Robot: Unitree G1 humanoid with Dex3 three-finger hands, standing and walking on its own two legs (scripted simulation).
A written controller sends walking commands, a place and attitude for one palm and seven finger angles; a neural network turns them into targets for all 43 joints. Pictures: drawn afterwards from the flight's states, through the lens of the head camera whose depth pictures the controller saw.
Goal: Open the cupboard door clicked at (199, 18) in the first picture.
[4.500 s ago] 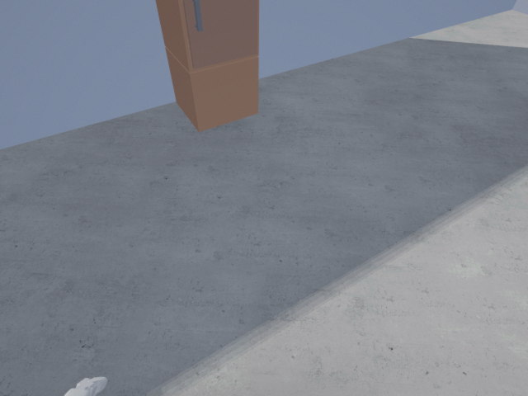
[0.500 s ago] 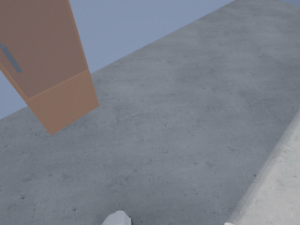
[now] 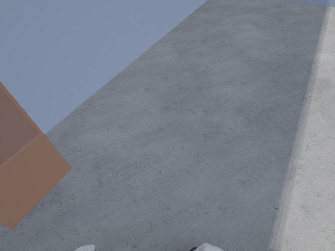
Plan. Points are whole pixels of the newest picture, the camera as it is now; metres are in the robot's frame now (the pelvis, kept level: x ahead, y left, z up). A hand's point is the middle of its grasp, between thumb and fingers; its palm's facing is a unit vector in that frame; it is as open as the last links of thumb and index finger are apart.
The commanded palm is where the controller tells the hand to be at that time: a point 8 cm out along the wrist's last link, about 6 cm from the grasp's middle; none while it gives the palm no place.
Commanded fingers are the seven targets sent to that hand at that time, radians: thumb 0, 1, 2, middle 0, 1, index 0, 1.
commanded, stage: walk to a spot facing it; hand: left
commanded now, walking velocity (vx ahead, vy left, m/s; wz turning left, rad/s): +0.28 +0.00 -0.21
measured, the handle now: out of the picture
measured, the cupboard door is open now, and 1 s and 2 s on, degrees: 0 0 0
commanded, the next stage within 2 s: turn to face it in 0.08 s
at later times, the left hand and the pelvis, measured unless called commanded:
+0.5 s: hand out of the picture +0.14 +0.18 -0.18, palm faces +0.21 -0.97 -0.14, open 7.3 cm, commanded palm none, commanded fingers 0.00 0.90 0.90 -0.20 -0.30 -0.20 -0.30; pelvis +0.16 +0.01 +0.00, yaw +8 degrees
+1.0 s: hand (95, 212) +0.24 +0.22 -0.12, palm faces +0.40 -0.87 -0.30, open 7.4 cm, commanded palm none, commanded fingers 0.00 0.90 0.90 -0.20 -0.30 -0.20 -0.30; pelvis +0.19 -0.03 +0.01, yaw +23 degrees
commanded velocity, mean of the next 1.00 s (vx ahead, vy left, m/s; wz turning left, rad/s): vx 0.03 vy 0.00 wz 0.51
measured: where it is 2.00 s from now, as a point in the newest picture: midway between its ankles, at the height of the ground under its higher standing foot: outside the picture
